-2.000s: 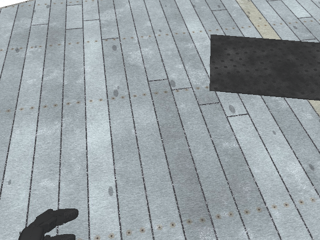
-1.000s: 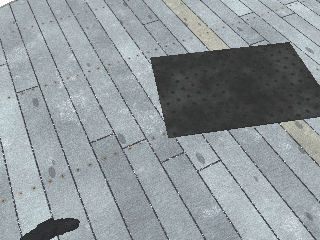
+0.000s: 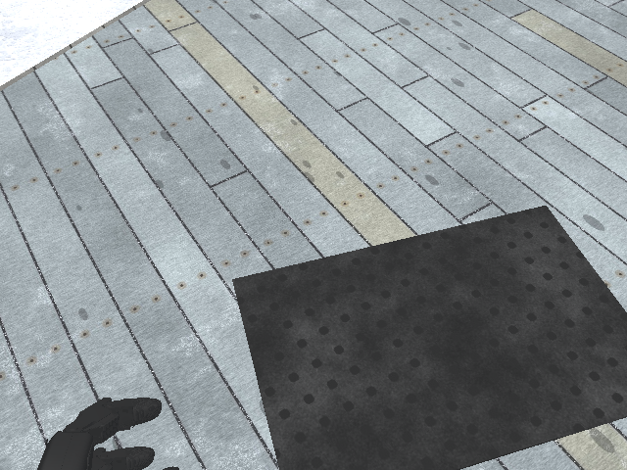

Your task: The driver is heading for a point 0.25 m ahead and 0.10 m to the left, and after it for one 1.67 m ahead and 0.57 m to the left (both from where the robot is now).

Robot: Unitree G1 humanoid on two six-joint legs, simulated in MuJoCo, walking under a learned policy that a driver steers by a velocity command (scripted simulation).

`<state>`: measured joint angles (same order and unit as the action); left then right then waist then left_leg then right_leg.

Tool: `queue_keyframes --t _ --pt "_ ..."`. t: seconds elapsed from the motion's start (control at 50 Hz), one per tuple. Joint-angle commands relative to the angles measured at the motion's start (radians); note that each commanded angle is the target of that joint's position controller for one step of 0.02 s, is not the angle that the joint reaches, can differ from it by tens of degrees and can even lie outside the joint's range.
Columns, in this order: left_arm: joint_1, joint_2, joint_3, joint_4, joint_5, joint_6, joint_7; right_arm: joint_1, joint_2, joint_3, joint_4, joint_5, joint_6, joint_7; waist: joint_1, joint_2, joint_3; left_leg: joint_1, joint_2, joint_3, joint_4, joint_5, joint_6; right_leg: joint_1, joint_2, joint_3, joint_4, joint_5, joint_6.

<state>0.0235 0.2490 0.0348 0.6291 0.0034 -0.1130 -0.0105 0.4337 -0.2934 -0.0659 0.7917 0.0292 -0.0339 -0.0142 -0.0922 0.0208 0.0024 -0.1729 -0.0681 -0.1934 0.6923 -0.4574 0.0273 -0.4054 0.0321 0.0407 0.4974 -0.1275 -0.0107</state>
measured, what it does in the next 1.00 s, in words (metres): walks ahead, turning left: left foot, then right foot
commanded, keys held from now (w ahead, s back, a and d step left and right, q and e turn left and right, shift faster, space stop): w+q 0.88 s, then w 0.12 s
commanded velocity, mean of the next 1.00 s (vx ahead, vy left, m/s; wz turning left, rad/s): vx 0.50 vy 0.00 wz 0.55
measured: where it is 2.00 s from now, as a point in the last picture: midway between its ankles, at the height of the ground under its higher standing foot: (133, 314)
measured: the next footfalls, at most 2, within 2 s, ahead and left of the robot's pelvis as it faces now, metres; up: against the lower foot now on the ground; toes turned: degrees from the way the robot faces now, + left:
left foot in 0.46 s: +0.36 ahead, +0.19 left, +0.00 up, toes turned +19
right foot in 0.94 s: +0.69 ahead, +0.12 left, +0.00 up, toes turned +37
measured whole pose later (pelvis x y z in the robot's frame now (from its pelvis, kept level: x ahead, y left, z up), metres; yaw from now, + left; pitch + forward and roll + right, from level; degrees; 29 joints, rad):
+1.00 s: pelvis +0.52 +0.14 -0.01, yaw +34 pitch +2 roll -1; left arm 0.07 0.28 0.04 0.69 0.01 -0.12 -0.03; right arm 0.38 -0.31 -0.07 0.73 0.03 -0.02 -0.02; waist -0.06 0.02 0.01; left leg -0.18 -0.09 -0.21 0.84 -0.51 0.04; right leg -0.44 0.05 0.01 0.54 -0.14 -0.02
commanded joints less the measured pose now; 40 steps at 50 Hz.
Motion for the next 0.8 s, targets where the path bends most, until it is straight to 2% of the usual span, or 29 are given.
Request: queue_keyframes --t 0.02,0.04,0.06,0.08,0.1,0.12,0.22,0.28,0.36,0.38,0.42,0.44,0.46,0.48,0.5,0.52,0.54,0.56,0.58,0.6,0.66,0.74,0.8 --pt "0.319 0.185 0.073 0.023 -0.006 0.012 0.007 -0.023 -0.126 -0.016 -0.117 0.016 -0.026 -0.005 0.180 -0.206 -0.148 -0.647 0.077 0.030 0.513 -0.069 -0.007 0.649 -0.429 0.631 -0.209 -0.401 -0.220" --pt "0.273 0.147 0.061 0.020 -0.005 0.014 0.007 -0.083 -0.135 -0.022 -0.124 0.007 -0.019 -0.004 0.170 -0.145 -0.063 -0.647 0.104 0.053 0.533 0.010 -0.013 0.548 -0.385 0.491 -0.220 -0.308 -0.190" --pt "0.228 0.119 0.051 0.022 0.000 0.014 0.005 -0.106 -0.122 -0.023 -0.127 -0.002 -0.014 -0.001 0.147 -0.113 -0.017 -0.619 0.128 0.063 0.511 0.071 -0.020 0.459 -0.342 0.389 -0.246 -0.199 -0.177" --pt "0.200 0.099 0.044 0.029 0.007 0.014 0.004 -0.121 -0.108 -0.025 -0.134 -0.007 -0.008 0.003 0.127 -0.120 0.011 -0.594 0.152 0.065 0.486 0.112 -0.022 0.394 -0.312 0.311 -0.271 -0.120 -0.168" --pt "0.184 0.103 0.046 0.035 0.010 0.011 0.004 -0.123 -0.089 -0.023 -0.141 -0.003 -0.003 0.009 0.110 -0.147 0.026 -0.558 0.171 0.074 0.469 0.137 -0.027 0.337 -0.297 0.252 -0.296 -0.064 -0.166" --pt "0.179 0.103 0.048 0.043 0.007 0.006 0.004 -0.131 -0.071 -0.019 -0.146 -0.002 0.003 0.014 0.106 -0.146 0.029 -0.548 0.177 0.085 0.455 0.160 -0.033 0.314 -0.287 0.201 -0.316 -0.011 -0.169" --pt "0.193 0.158 0.066 0.089 0.002 -0.001 0.008 -0.223 -0.042 -0.005 -0.187 -0.009 0.004 0.031 0.113 -0.086 0.032 -0.553 0.186 0.106 0.249 0.357 -0.049 0.319 -0.277 0.011 -0.347 0.190 -0.175" --pt "0.218 0.188 0.072 0.113 -0.005 0.007 0.013 -0.323 -0.031 0.005 -0.215 -0.008 -0.004 0.050 0.149 -0.071 0.052 -0.502 0.171 0.154 0.084 0.481 -0.031 0.327 -0.268 -0.079 -0.348 0.207 -0.154" --pt "0.272 0.227 0.082 0.149 -0.025 0.025 0.014 -0.423 -0.044 0.005 -0.266 -0.004 -0.003 0.071 0.168 -0.069 0.079 -0.492 0.151 0.198 -0.033 0.437 0.011 0.429 -0.304 -0.134 -0.316 0.262 -0.127" --pt "0.276 0.237 0.085 0.154 -0.029 0.031 0.015 -0.428 -0.054 0.001 -0.276 -0.006 -0.001 0.074 0.159 -0.075 0.075 -0.471 0.135 0.217 -0.052 0.391 0.028 0.456 -0.310 -0.152 -0.282 0.351 -0.117" --pt "0.278 0.271 0.094 0.155 -0.036 0.045 0.021 -0.374 -0.092 -0.019 -0.279 -0.013 0.006 0.075 0.110 -0.110 0.014 -0.338 0.066 0.279 -0.065 0.284 0.070 0.487 -0.306 -0.195 -0.131 0.693 -0.094" --pt "0.272 0.279 0.095 0.153 -0.039 0.053 0.025 -0.259 -0.129 -0.042 -0.254 -0.013 0.011 0.071 0.039 -0.105 -0.052 -0.178 0.021 0.303 -0.103 0.286 0.101 0.460 -0.287 -0.225 0.035 0.805 -0.075" --pt "0.279 0.256 0.084 0.147 -0.034 0.053 0.031 -0.085 -0.187 -0.075 -0.208 -0.009 0.018 0.056 -0.047 -0.073 -0.139 0.098 0.001 0.274 -0.144 0.335 0.141 0.317 -0.251 -0.247 0.268 0.734 -0.040" --pt "0.354 0.150 0.046 0.100 0.012 0.041 0.023 -0.006 -0.305 -0.102 -0.195 -0.003 0.023 0.036 -0.013 0.167 -0.245 0.496 0.258 -0.152 -0.142 0.313 0.276 -0.108 -0.143 -0.244 0.654 0.040 0.020" --pt "0.342 0.124 0.023 0.070 0.012 0.006 0.010 -0.011 -0.302 -0.088 -0.229 0.001 0.007 0.040 0.004 0.210 -0.418 0.628 0.413 -0.639 -0.332 0.112 0.413 -0.324 0.005 -0.024 0.869 -0.481 0.038" --pt "0.217 0.214 0.049 0.048 -0.031 -0.014 -0.001 -0.019 -0.221 -0.063 -0.221 -0.010 -0.005 0.047 -0.044 0.096 -0.326 0.566 0.383 -0.537 -0.385 0.081 0.343 -0.422 -0.054 0.060 0.897 -0.404 0.019" --pt "0.171 0.206 0.043 0.028 -0.043 -0.025 -0.002 -0.062 -0.194 -0.054 -0.214 -0.012 -0.014 0.047 -0.017 0.066 -0.194 0.422 0.347 -0.407 -0.394 0.136 0.306 -0.435 -0.089 0.042 0.831 -0.316 0.005" --pt "0.170 0.193 0.041 0.038 -0.020 -0.027 0.007 -0.130 -0.168 -0.045 -0.219 -0.012 -0.016 0.044 0.031 -0.010 -0.116 0.269 0.304 -0.305 -0.400 0.239 0.274 -0.381 -0.126 0.039 0.743 -0.250 0.009" --pt "0.188 0.200 0.048 0.043 -0.002 -0.020 0.012 -0.181 -0.147 -0.036 -0.231 -0.020 -0.018 0.042 0.074 0.008 -0.079 0.149 0.274 -0.237 -0.416 0.347 0.263 -0.305 -0.150 0.043 0.673 -0.208 0.018" --pt "0.206 0.200 0.050 0.048 0.004 -0.009 0.011 -0.210 -0.138 -0.032 -0.242 -0.030 -0.020 0.039 0.101 0.031 -0.066 0.073 0.252 -0.209 -0.438 0.409 0.262 -0.247 -0.158 0.046 0.648 -0.184 0.027" --pt "0.203 0.163 0.043 0.050 0.015 0.016 0.014 -0.209 -0.147 -0.035 -0.223 -0.024 -0.029 0.025 0.117 0.027 -0.043 -0.048 0.220 -0.129 -0.469 0.518 0.273 -0.205 -0.143 0.020 0.540 -0.116 0.070" --pt "0.040 0.116 0.023 0.010 0.013 0.016 0.009 -0.149 -0.166 -0.041 -0.185 -0.014 -0.023 0.005 0.060 0.041 -0.001 -0.097 0.161 -0.066 -0.462 0.436 0.218 -0.176 -0.095 0.018 0.242 0.139 0.089" --pt "-0.055 0.117 0.019 -0.015 -0.002 0.005 -0.005 -0.098 -0.179 -0.046 -0.156 -0.006 -0.017 -0.001 0.024 0.054 0.013 -0.096 0.166 -0.100 -0.444 0.355 0.195 -0.105 -0.053 0.021 0.096 0.226 0.083"
Keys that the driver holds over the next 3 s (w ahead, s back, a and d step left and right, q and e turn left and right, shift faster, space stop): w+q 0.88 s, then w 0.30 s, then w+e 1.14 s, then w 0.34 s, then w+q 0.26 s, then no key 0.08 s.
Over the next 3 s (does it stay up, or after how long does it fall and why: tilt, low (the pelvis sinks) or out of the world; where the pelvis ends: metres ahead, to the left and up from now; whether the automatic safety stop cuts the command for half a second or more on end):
stays up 1.50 0.44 0.00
